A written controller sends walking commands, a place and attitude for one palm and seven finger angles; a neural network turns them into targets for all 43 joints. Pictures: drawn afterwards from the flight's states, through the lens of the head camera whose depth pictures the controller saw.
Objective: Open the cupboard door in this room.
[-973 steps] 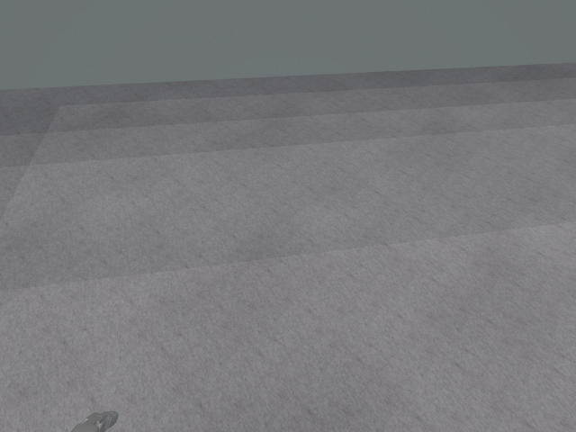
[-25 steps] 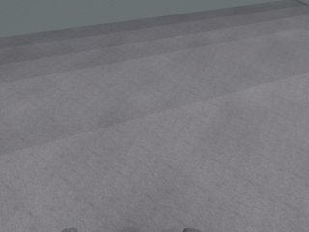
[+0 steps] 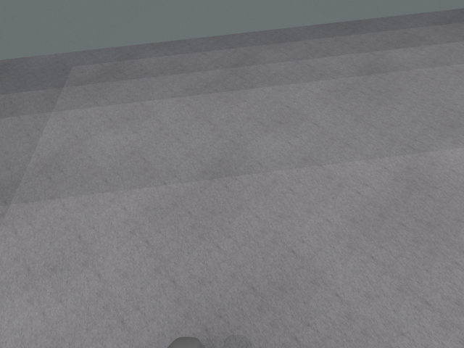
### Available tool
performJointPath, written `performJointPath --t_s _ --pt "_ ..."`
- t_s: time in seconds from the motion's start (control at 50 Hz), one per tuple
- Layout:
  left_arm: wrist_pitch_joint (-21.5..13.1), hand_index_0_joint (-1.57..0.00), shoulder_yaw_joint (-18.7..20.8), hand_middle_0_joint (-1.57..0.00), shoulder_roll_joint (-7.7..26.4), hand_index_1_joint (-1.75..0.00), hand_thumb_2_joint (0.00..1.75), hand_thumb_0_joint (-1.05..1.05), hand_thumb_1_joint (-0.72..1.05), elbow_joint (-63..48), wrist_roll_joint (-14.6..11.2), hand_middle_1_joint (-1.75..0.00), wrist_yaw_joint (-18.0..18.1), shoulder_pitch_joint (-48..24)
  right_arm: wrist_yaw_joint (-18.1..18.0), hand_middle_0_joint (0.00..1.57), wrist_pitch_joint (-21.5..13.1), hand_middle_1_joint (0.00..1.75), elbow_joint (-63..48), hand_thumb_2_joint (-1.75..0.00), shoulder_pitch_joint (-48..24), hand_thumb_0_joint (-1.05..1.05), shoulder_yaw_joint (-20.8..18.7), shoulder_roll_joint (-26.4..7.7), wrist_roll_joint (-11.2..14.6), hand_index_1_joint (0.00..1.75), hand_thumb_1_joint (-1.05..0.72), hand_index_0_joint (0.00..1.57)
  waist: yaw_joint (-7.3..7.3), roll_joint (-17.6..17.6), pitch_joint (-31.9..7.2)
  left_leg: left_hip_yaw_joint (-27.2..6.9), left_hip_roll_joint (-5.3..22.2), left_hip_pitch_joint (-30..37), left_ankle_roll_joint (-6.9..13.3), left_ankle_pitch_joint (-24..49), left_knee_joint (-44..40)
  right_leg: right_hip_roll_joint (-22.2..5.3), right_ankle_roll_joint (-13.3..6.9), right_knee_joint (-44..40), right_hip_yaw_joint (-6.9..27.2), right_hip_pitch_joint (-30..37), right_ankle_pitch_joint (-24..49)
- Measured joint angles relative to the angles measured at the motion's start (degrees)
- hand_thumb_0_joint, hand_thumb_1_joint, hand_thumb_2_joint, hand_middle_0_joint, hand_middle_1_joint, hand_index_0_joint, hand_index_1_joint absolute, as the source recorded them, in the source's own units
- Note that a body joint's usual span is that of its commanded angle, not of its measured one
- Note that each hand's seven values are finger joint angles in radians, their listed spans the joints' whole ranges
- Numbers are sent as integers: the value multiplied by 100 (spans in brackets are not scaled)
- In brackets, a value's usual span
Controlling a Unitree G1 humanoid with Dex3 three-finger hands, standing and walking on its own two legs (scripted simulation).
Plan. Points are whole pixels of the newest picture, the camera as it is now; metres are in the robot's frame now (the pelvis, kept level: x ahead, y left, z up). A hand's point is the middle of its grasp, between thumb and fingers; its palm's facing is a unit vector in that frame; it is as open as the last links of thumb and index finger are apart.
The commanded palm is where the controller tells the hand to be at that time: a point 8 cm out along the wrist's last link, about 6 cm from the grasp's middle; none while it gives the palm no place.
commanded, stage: turn or walk to find it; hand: left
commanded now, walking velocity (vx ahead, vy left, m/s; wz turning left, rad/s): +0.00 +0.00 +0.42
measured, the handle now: out of the picture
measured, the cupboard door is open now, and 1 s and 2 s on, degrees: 0 0 0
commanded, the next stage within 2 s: stand and wait in 0.08 s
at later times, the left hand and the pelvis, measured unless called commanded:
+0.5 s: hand out of the picture +0.01 +0.27 -0.17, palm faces +0.24 -0.94 -0.24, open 7.4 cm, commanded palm none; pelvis -0.01 +0.05 +0.00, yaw +12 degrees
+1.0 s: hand out of the picture -0.02 +0.18 -0.14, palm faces +0.45 -0.85 -0.28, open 7.4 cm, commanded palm none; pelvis -0.01 -0.03 +0.00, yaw +28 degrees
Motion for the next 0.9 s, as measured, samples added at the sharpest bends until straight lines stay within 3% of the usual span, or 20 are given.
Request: performJointPath --t_s 0.12,0.18,0.24,0.28,0.34,0.42,0.52,0.64,0.7,0.74,0.78,0.84,0.9 --pt "36 -20 58 -21 215 -30 90 0 90 158 44 -30 -30 198 -23 19 -101 30 -126 -90 -457 1 122 55 70 30 -91 19 232 -171 101 405 -47 591 100 -302 -1545 -189 136 301 -262 -135 -120" --pt "95 -20 102 -21 352 -30 90 0 90 259 13 -30 -33 308 -10 19 -225 30 -269 -90 -639 1 178 84 83 30 -91 19 270 -231 69 595 -98 1046 236 383 -2672 -280 277 674 -406 -262 -291" --pt "288 -20 148 -20 541 -30 90 0 90 359 -29 -30 -13 297 -2 19 -338 30 -368 -90 -764 1 227 240 50 30 -91 19 329 -491 82 620 -255 1076 620 345 -2653 -308 495 1741 130 -660 -1156" --pt "395 -20 160 -20 575 -30 90 1 90 411 -23 -30 -13 241 -36 20 -366 30 -411 -90 -751 1 272 297 29 30 -91 20 317 -471 23 528 -249 1142 692 392 -2783 -163 581 2496 444 -932 -1355" --pt "396 -20 165 -20 572 -30 90 1 91 375 -27 -30 -63 81 -86 20 -371 30 -427 -90 -707 1 314 334 24 30 -91 20 281 -390 -10 346 -267 1255 717 623 -3123 -64 678 3196 740 -1234 -1051" --pt "313 -20 155 -20 558 -30 90 1 90 219 -33 -30 -91 -139 -85 20 -389 30 -420 -90 -601 1 329 376 42 30 -91 20 250 -364 -10 189 -349 1335 737 852 -3442 -53 795 3451 984 -1442 -696" --pt "305 -20 138 -20 515 -30 90 1 90 55 -45 -30 -71 -420 -71 20 -379 30 -409 -90 -366 1 281 409 23 30 -91 20 95 -315 -9 -9 -453 1266 712 947 -3498 11 868 3097 1105 -1397 -731" --pt "262 -20 76 -20 379 -30 90 1 90 -179 -96 -30 -58 -779 -73 20 -288 30 -335 -90 -42 1 180 324 -18 30 -91 20 -161 -109 40 -341 -531 1001 559 931 -3257 255 796 1783 1092 -951 -932" --pt "136 -20 27 -20 308 -30 90 0 90 -312 -111 -30 -69 -841 -68 20 -230 30 -276 -90 115 1 117 242 5 30 -91 20 -208 -8 11 -494 -606 774 413 815 -2932 355 683 530 1002 -445 -213" --pt "48 -20 -18 -20 186 -30 90 0 90 -338 -67 -30 -50 -851 -67 20 -179 30 -221 -90 144 1 51 134 40 30 -91 20 -248 211 69 -546 -564 520 372 284 -2271 430 277 505 807 -385 -75" --pt "26 -20 -57 -20 96 -30 90 0 90 -375 -54 -30 -37 -781 -61 20 -99 30 -194 -90 182 1 -2 69 25 30 -91 20 -272 234 66 -367 -629 121 331 -316 -1086 316 67 529 656 -318 -150" --pt "55 -20 -66 -20 0 -30 90 0 90 -363 -57 -30 -20 -622 -6 20 -32 30 -161 -90 188 1 -59 -19 -14 30 -91 20 -243 223 45 -123 -511 -294 251 -154 302 185 16 306 497 -139 -88" --pt "58 -20 -73 -20 -49 -30 90 0 90 -296 -55 -30 -21 -470 36 20 -27 30 -164 -90 193 1 -79 -68 -21 30 -91 20 -245 216 22 -73 -298 -447 141 221 865 109 5 117 294 -14 -5"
